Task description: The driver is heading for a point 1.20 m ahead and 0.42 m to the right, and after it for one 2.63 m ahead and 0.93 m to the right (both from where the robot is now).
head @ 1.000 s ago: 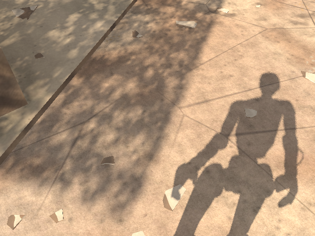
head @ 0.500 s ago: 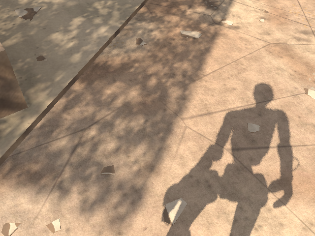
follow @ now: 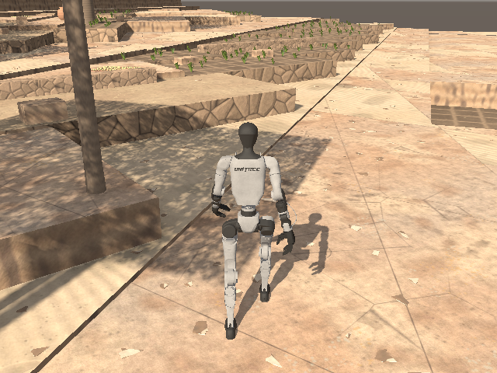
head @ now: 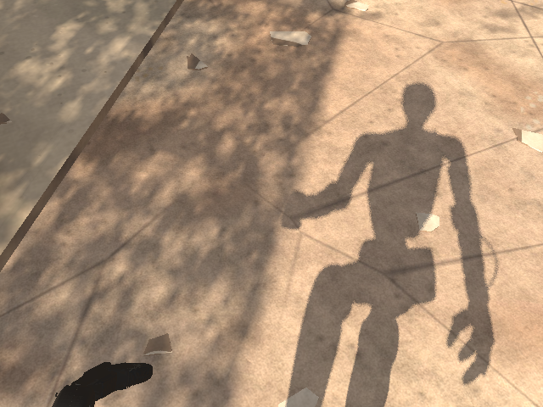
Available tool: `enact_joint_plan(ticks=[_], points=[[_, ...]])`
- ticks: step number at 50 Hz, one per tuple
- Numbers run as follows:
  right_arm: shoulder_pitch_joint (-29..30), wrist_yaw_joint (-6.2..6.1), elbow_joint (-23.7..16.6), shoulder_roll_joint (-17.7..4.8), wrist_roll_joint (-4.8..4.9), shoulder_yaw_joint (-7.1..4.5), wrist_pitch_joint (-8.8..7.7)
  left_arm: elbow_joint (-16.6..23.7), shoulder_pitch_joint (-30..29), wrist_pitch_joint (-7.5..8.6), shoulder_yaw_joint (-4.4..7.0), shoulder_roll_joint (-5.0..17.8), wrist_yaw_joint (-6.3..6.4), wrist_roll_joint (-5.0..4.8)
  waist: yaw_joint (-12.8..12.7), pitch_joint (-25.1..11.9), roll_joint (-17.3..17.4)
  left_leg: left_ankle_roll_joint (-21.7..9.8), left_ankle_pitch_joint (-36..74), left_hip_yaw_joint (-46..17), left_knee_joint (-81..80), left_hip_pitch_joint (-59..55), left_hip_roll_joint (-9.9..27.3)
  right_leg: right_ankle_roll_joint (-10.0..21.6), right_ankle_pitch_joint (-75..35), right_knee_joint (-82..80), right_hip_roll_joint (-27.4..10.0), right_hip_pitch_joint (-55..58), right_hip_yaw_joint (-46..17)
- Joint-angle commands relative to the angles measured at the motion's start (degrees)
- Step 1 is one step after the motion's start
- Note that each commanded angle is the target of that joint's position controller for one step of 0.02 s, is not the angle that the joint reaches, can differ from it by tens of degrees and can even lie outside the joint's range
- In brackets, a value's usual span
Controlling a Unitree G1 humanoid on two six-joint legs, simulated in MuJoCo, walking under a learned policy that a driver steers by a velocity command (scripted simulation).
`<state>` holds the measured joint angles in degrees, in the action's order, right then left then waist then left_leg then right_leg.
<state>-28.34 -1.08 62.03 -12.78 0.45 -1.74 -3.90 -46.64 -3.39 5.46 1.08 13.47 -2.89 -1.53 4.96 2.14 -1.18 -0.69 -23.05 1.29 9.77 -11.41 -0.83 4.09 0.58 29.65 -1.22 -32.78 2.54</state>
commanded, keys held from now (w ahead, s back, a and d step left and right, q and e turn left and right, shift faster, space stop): w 0.46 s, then w+e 0.54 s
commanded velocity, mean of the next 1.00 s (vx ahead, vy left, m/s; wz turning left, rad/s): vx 0.49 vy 0.00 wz -0.20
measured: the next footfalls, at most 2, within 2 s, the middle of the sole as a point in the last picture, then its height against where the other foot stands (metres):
right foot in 0.02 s outside the picture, level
left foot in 0.56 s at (208, 381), level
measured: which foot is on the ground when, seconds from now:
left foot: down 0.00-0.02, up 0.04-0.54, down 0.56-1.00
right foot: up 0.00-0.00, down 0.02-0.58, up 0.60-1.00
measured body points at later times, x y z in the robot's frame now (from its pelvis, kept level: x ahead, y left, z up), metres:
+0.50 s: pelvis +0.29 -0.01 +0.02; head +0.32 +0.00 +0.46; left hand +0.25 +0.26 -0.13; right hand +0.50 -0.23 -0.08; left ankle +0.48 +0.13 -0.69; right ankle +0.17 -0.11 -0.72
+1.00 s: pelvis +0.56 +0.02 +0.02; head +0.58 +0.00 +0.47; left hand +0.78 +0.22 -0.09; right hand +0.51 -0.26 -0.12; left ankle +0.48 +0.13 -0.72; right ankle +0.69 -0.17 -0.67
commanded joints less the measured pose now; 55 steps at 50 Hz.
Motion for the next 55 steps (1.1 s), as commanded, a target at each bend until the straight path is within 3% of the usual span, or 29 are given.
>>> enact_joint_plan(ticks=[1,2,3,4,5,6,7,8,11,15,19,24,26,27,28,29,30,31,32,33,34,36,38,41,45,50,53,54,55], points=[[2.5,-0.22,-3.4,-10.1,-0.71,-1.95,0.76,-1.8,16.3,0.38,4.50,11.3,0.57,-0.31,-13.4,-9.1,8.3,-4.9,61.3,-1.4,24.3,8.2,12.1,4.1,1.9,0.6,2.8,25.3,1.4],[1.4,-0.06,-5.0,-7.8,-1.73,-0.96,0.65,-3.9,26.6,-0.04,5.51,15.4,1.27,0.49,-15.6,-17.5,0.9,-3.6,40.8,0.0,42.9,23.0,8.3,7.7,4.6,2.4,-9.0,44.4,-12.8],[-7.1,0.98,-4.5,1.7,-0.86,1.40,-0.77,-5.4,29.1,-0.13,5.62,17.0,0.63,1.10,-10.0,-26.8,-15.8,-0.5,-6.7,-4.1,62.3,43.2,-3.4,17.5,20.7,-7.5,-21.7,60.4,-43.0],[-1.6,1.24,-4.6,-5.1,0.91,-0.06,-2.50,-5.2,26.3,0.06,4.14,11.3,0.62,0.75,-12.0,-21.1,-9.6,-2.0,-8.7,-10.3,68.8,49.2,-0.8,14.6,24.9,-13.5,-19.3,55.8,-45.4],[4.9,1.30,-7.0,-8.4,2.42,-1.04,-3.52,-4.3,20.6,0.41,3.51,9.3,0.84,0.70,-10.7,-11.3,-6.9,-3.0,-3.8,-8.3,69.4,52.6,2.0,12.1,20.3,-14.6,-17.9,46.6,-35.8],[8.2,0.77,-7.8,-8.7,2.24,-1.12,-3.93,-3.3,15.6,0.84,3.11,8.3,0.74,1.00,-8.6,-7.1,-0.2,-3.1,1.9,-7.1,66.7,49.8,5.2,11.0,11.9,-16.2,-16.2,37.0,-28.7],[9.4,0.32,-7.9,-8.5,1.43,-1.69,-3.66,-3.0,13.2,1.19,2.77,6.9,0.47,1.60,-6.8,-4.4,1.3,-2.8,5.0,-6.4,63.6,47.0,7.1,10.2,5.5,-17.4,-14.1,29.8,-23.0],[7.8,0.25,-7.9,-7.3,1.03,-1.77,-2.93,-3.4,12.5,1.43,2.37,5.7,0.32,2.21,-4.7,-4.3,-0.3,-2.8,6.8,-6.9,61.8,43.3,8.7,9.8,3.5,-19.0,-12.4,25.9,-19.4],[8.0,0.03,-8.7,-4.9,0.69,-1.76,-1.13,-5.3,14.4,1.64,2.31,6.0,0.49,1.61,-3.1,-1.4,-1.8,-1.7,7.8,-5.6,55.6,42.9,10.1,10.6,1.8,-22.9,-10.9,20.5,-14.0],[18.0,0.09,-12.7,-5.6,-0.29,-1.94,-0.97,-6.6,18.5,1.10,2.93,8.8,2.21,1.59,-5.1,1.4,-0.7,0.7,19.7,-4.5,41.9,50.3,10.6,10.1,-0.1,-24.9,-10.1,22.1,-10.3],[26.8,1.00,-15.2,-4.4,0.11,-1.17,-1.68,-7.9,22.8,0.56,3.04,9.9,2.85,0.87,-8.1,2.1,-0.8,0.8,29.8,-1.3,27.1,46.5,7.4,7.8,-1.2,-24.7,-8.1,23.9,-5.9],[33.6,2.67,-18.6,-5.6,0.70,-1.02,-2.27,-10.3,27.7,-0.95,3.42,10.2,3.10,0.32,-9.4,3.3,-1.2,-1.0,25.1,-2.2,20.1,48.6,5.9,7.1,-4.0,-19.7,-12.6,34.8,-7.7],[31.0,3.03,-18.7,-7.5,0.73,-1.72,-2.69,-10.1,26.8,-1.61,3.80,11.1,3.30,0.23,-6.9,1.6,-2.4,-2.2,20.5,-2.0,18.1,43.8,4.5,6.1,-10.0,-15.6,-13.7,36.9,-9.3],[26.4,2.94,-17.7,-9.0,0.69,-2.53,-2.93,-9.6,25.3,-1.88,3.93,11.7,3.32,0.26,-3.9,-1.0,-3.2,-3.1,19.2,-0.7,17.0,36.7,2.8,5.2,-18.0,-10.6,-12.7,36.3,-8.8],[16.9,2.48,-14.9,-11.8,0.61,-4.04,-3.05,-9.0,24.4,-2.05,3.43,10.5,3.27,0.66,0.5,-7.1,-2.5,-4.7,20.2,-0.3,16.9,23.2,2.3,3.7,-21.8,-0.2,-9.4,32.5,-7.0],[5.9,1.79,-13.0,-16.3,-0.40,-5.32,-3.00,-7.1,24.4,-1.93,2.31,7.9,3.24,1.74,4.1,-16.7,2.8,-8.3,20.2,-10.8,19.3,4.8,12.6,1.6,-8.0,17.5,-5.2,20.7,-4.4],[3.0,2.01,-11.7,-19.4,-0.91,-5.92,-2.42,-7.1,32.4,-0.86,0.23,-0.3,2.90,0.93,-0.1,-24.3,18.4,-16.2,8.7,-36.8,12.6,-13.0,25.8,-1.9,29.2,36.5,4.7,-1.2,-3.2],[3.9,2.06,-12.5,-13.1,-0.71,-4.26,-2.50,-7.9,29.7,-0.02,1.74,6.6,2.90,-0.60,1.8,-22.5,13.0,-14.6,3.0,-40.1,8.6,-10.3,24.7,-1.4,32.7,43.7,2.1,-6.2,-10.9],[8.7,1.86,-13.2,-10.3,-0.54,-3.41,-2.70,-6.3,24.9,0.34,2.80,9.7,2.99,-1.75,1.1,-13.9,10.4,-11.9,5.5,-30.5,7.6,-3.0,23.1,-0.8,27.8,45.0,-0.5,-9.5,-10.3],[13.0,1.89,-13.9,-9.0,-0.61,-2.93,-2.90,-5.9,22.4,0.31,2.91,9.2,3.41,-1.53,-0.7,-9.4,6.5,-10.5,10.8,-23.6,5.9,5.1,21.1,-1.0,22.5,43.4,-3.4,-7.6,-9.0],[15.8,2.03,-13.9,-7.6,-0.81,-2.66,-3.08,-5.8,21.1,-0.05,3.31,8.5,3.72,-0.78,-2.2,-6.1,5.5,-9.7,14.5,-18.2,3.7,11.4,19.1,-1.2,19.0,40.5,-5.1,-5.5,-8.9],[17.9,2.14,-13.4,-6.0,-1.45,-2.36,-3.44,-6.1,23.1,-1.67,3.56,5.8,3.52,-0.78,-4.9,-4.0,6.9,-8.9,17.8,-10.8,0.2,17.9,16.5,-1.3,15.4,37.9,-6.9,-0.4,-9.0],[17.8,1.83,-12.7,-6.8,-1.32,-2.72,-3.73,-5.1,22.2,-3.00,3.63,4.3,3.39,-0.72,-5.8,-1.9,6.1,-9.5,21.5,-5.8,-1.7,20.1,16.2,-1.7,13.4,36.2,-7.4,-1.7,-8.6],[16.4,0.86,-11.7,-8.4,-1.58,-3.38,-3.59,-2.8,18.2,-3.64,3.91,4.3,3.22,-0.14,-5.5,0.1,4.5,-9.9,24.1,-0.9,-3.2,19.1,16.2,-2.6,6.5,30.0,-7.6,-6.5,-9.3],[14.9,-0.08,-11.4,-10.1,-1.29,-3.85,-2.84,-0.2,11.5,-3.02,3.44,3.4,1.83,0.30,-3.7,1.7,3.5,-8.7,25.8,5.6,-3.8,17.0,15.1,-2.8,-2.6,17.4,-6.7,-6.4,-5.7],[10.0,-0.39,-10.0,-11.6,-0.15,-4.58,-1.09,4.5,2.6,-2.92,2.75,2.9,0.03,0.29,-0.8,4.1,2.8,-8.1,30.5,9.5,-0.6,7.7,17.7,-1.0,0.2,9.3,-5.4,-9.2,-1.2],[11.2,-0.55,-10.6,-13.4,0.49,-5.19,0.08,6.3,3.3,-3.16,3.54,4.7,-0.79,0.04,-3.3,1.8,5.0,-6.5,49.8,11.8,6.8,4.4,18.5,1.6,7.6,7.7,-1.8,-3.4,2.8],[11.9,-0.71,-11.0,-14.3,0.70,-5.44,0.51,6.1,6.3,-3.33,4.29,6.1,-0.81,-0.07,-5.4,-0.7,6.3,-5.8,59.3,12.4,12.2,4.3,18.3,2.8,10.5,8.1,0.5,1.6,4.4],[12.9,-0.80,-11.4,-14.9,0.86,-5.54,1.00,4.9,12.5,-3.41,5.54,8.2,-0.69,-0.32,-9.1,-4.2,6.6,-4.9,64.8,13.3,21.4,5.7,17.3,4.4,11.3,6.8,3.1,9.9,5.6]])
Velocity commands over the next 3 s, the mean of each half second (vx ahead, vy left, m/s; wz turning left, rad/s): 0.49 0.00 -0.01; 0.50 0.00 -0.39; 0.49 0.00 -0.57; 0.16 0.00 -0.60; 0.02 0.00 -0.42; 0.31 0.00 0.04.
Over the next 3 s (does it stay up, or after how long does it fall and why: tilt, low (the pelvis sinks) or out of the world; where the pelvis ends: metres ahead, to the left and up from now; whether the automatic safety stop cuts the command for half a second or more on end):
stays up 0.99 -0.32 0.02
